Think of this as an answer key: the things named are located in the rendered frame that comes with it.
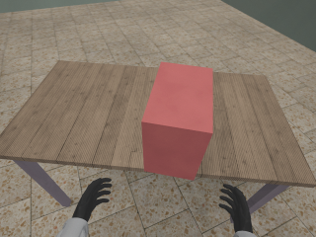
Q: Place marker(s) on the right robot hand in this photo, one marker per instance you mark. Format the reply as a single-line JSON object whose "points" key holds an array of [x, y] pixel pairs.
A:
{"points": [[240, 211]]}

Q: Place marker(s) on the left robot forearm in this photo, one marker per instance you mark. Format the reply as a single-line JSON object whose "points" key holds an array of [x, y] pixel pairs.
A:
{"points": [[74, 227]]}

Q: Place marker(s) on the carton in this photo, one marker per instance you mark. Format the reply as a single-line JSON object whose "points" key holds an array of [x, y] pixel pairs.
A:
{"points": [[177, 124]]}

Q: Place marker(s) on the table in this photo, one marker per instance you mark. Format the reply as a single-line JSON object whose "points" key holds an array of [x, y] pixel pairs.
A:
{"points": [[89, 114]]}

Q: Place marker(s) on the left robot hand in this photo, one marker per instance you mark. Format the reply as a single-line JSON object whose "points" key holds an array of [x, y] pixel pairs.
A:
{"points": [[89, 201]]}

